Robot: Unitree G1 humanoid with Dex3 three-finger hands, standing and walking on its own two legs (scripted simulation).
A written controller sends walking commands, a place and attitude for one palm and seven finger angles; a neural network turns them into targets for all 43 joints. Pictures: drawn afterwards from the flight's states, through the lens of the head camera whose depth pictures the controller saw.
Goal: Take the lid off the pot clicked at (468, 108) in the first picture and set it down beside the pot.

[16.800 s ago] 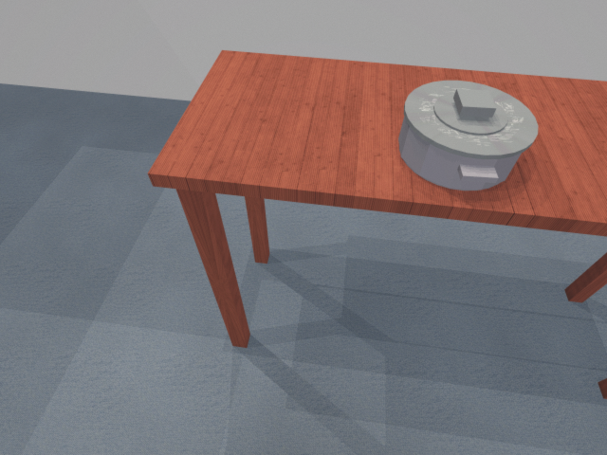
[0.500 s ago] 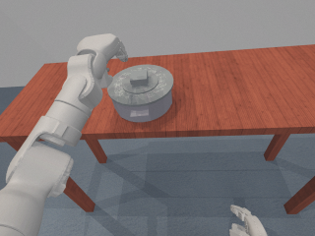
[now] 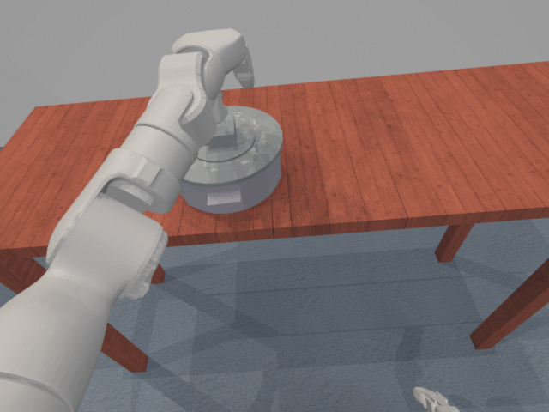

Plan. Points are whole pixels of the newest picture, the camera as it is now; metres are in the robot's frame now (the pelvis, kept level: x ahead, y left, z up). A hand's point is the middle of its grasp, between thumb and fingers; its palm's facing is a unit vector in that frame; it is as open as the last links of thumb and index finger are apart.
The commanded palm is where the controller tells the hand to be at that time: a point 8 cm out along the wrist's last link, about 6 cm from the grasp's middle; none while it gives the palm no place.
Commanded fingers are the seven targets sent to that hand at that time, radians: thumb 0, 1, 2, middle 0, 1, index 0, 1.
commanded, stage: move the open hand above the knob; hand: left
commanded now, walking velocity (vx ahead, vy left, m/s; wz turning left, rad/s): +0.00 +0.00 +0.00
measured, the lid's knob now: (219, 130) +0.53 +0.08 +0.14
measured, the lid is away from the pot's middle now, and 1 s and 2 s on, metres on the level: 0.00 0.00 0.01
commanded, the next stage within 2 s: lower the open fingers around the knob in 1.02 s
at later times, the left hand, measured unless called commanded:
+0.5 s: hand (204, 114) +0.48 +0.08 +0.21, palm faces -0.26 -0.01 -0.96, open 9.9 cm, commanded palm +0.47 +0.09 +0.28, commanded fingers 0.00 -0.39 1.74 -0.89 -0.08 -0.89 -0.08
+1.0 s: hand (206, 93) +0.49 +0.07 +0.23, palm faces -0.20 -0.06 -0.98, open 9.9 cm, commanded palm +0.47 +0.08 +0.28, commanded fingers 0.00 -0.39 1.74 -0.89 -0.08 -0.89 -0.08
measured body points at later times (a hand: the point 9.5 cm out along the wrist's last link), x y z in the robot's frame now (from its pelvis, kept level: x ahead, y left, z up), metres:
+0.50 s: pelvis +0.00 +0.01 +0.00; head +0.02 -0.03 +0.45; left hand +0.49 +0.08 +0.26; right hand +0.10 -0.25 -0.14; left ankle -0.02 +0.09 -0.74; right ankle +0.00 -0.11 -0.74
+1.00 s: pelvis +0.01 +0.01 +0.00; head +0.02 -0.02 +0.45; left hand +0.50 +0.08 +0.29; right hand +0.09 -0.24 -0.14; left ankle -0.02 +0.09 -0.74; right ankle +0.00 -0.11 -0.74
